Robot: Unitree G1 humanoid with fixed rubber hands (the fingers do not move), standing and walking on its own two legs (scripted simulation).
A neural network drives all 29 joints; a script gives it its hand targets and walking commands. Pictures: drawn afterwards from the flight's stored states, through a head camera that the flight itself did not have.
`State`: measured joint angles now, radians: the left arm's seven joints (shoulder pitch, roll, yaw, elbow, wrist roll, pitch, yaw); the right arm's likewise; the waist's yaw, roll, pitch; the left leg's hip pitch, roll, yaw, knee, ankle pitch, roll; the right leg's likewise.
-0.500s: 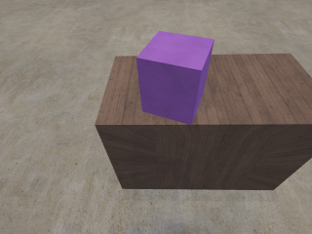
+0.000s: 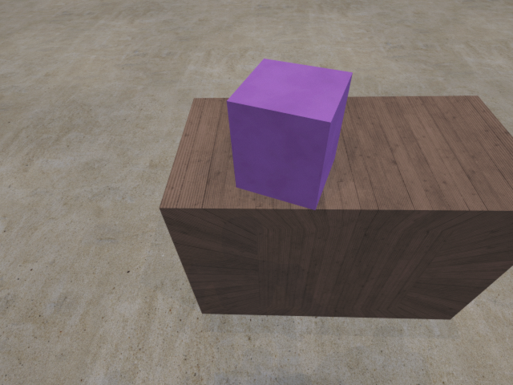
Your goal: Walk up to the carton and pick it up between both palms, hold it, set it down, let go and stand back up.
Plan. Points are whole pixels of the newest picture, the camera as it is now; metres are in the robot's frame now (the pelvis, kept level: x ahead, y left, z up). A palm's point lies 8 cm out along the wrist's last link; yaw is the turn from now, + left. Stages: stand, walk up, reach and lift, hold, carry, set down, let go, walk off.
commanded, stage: stand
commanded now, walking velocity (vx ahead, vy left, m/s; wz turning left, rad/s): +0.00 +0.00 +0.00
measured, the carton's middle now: (289, 134) +0.65 -0.05 +0.02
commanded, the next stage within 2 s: walk up in 0.28 s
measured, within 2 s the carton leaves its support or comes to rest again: neither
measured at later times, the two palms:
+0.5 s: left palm out of the picture +0.07 +0.28 -0.12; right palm out of the picture +0.06 -0.28 -0.13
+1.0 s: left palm (106, 369) +0.19 +0.30 -0.14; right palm out of the picture +0.08 -0.32 -0.13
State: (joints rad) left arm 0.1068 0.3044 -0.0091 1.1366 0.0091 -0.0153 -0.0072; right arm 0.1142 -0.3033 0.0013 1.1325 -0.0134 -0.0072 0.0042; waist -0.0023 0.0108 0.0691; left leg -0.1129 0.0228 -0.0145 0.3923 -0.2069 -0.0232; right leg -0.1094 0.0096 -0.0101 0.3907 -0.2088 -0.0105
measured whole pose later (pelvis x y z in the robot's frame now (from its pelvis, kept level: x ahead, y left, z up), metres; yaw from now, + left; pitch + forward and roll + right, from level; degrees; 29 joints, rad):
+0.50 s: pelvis +0.00 -0.01 +0.00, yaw +0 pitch -4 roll +0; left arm 0.11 0.31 0.00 1.13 0.01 -0.01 -0.02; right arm 0.13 -0.31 0.00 1.13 -0.02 0.00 0.01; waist -0.01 0.01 0.07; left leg -0.12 0.03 -0.02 0.40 -0.22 -0.02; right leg -0.12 0.02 -0.01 0.39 -0.21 -0.02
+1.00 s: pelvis +0.10 -0.01 -0.03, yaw -3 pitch -7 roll +2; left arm 0.23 0.41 0.08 0.93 0.02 0.01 -0.08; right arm 0.39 -0.38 -0.05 0.91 -0.03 -0.07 0.02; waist -0.02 -0.06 0.14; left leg -0.05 0.04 0.10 0.67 -0.50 -0.02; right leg -0.44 -0.07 -0.01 0.81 -0.35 -0.03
